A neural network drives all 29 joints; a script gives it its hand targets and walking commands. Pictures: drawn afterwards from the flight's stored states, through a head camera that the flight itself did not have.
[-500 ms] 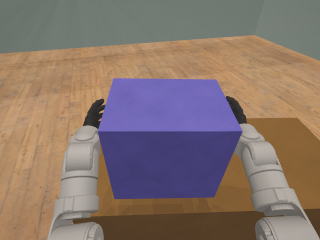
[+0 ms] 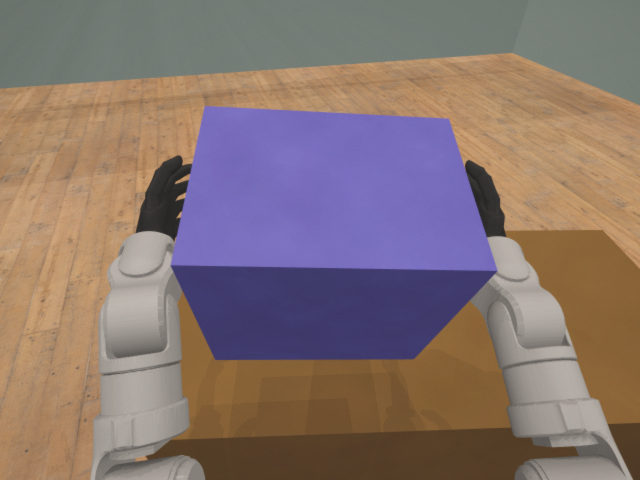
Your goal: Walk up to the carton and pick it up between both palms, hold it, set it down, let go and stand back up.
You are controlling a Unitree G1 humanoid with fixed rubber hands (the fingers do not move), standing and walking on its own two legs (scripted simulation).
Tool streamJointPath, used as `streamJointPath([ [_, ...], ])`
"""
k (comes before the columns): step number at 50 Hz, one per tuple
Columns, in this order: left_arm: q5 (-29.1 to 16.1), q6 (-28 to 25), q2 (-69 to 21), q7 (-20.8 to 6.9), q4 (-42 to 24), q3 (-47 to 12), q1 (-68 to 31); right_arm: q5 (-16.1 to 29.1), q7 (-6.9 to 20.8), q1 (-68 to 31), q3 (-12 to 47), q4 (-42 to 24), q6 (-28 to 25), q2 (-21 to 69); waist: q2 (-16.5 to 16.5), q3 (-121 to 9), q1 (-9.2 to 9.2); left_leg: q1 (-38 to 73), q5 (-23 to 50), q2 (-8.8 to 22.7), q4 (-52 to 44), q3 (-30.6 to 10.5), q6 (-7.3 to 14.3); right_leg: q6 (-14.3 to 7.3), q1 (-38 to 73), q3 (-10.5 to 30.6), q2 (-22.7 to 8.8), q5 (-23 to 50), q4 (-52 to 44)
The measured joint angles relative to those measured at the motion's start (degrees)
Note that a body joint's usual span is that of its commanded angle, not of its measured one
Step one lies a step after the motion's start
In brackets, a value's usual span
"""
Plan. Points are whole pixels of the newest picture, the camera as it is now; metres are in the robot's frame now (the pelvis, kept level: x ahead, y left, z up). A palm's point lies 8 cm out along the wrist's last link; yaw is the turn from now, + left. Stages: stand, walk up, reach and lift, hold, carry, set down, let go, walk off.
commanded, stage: hold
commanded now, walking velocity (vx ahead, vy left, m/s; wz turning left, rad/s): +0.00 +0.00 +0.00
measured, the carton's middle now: (322, 248) +0.36 +0.02 +0.17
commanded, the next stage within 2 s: none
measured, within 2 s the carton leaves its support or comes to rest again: neither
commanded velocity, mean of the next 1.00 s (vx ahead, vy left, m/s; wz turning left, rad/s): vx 0.00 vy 0.00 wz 0.00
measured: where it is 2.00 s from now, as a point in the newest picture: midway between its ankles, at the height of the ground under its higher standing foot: outside the picture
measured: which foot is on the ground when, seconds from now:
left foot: down 0.00-1.00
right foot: down 0.00-1.00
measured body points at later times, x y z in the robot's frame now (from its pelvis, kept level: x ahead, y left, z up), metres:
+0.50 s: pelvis -0.02 +0.00 +0.00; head -0.06 +0.01 +0.45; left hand +0.36 +0.19 +0.20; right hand +0.37 -0.17 +0.20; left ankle +0.00 +0.11 -0.75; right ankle +0.00 -0.12 -0.75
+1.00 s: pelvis -0.02 +0.00 +0.00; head -0.05 +0.01 +0.45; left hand +0.34 +0.19 +0.18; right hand +0.35 -0.17 +0.17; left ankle +0.00 +0.11 -0.75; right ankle +0.00 -0.12 -0.75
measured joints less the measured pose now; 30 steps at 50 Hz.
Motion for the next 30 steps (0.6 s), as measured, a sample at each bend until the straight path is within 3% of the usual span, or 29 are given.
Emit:
streamJointPath([
  [3,-0.02,0.20,0.17,-0.09,-0.75,0.00,0.04,-0.30,0.32,-0.57,-0.28,-0.57,0.51,0.01,0.00,-0.01,-0.32,0.32,0.01,-0.01,0.15,0.00,0.00,0.00,0.47,0.00,-0.01,0.04,-0.16],
  [10,0.94,3.65,0.09,-1.74,7.89,0.01,0.03,-2.22,2.11,-0.62,-0.30,6.53,5.81,0.01,0.00,0.99,-0.32,0.90,0.61,-0.02,0.12,0.00,0.07,0.00,1.04,0.00,-0.01,0.58,-0.15],
  [19,0.95,0.16,-0.69,0.85,4.97,0.01,-2.97,-2.93,2.77,-2.64,-2.39,4.94,0.55,0.13,0.00,1.86,-0.33,1.17,0.88,-0.03,0.19,-0.01,0.07,0.00,1.06,-0.01,-0.01,0.59,0.45],
  [27,1.38,0.44,0.88,0.19,15.10,0.51,-6.37,-5.37,4.38,-7.16,-3.22,13.76,2.79,0.17,0.00,1.86,-0.32,1.40,0.90,-0.04,-0.33,0.00,0.34,0.00,1.05,0.00,-0.02,0.33,0.44],
  [30,1.40,1.03,0.80,0.20,14.94,0.51,-5.56,-4.34,3.67,-6.12,-2.23,13.99,2.73,0.18,0.00,2.49,-0.32,1.40,0.77,-0.04,-0.38,0.00,0.32,0.00,1.06,-0.01,-0.02,0.20,0.39],
])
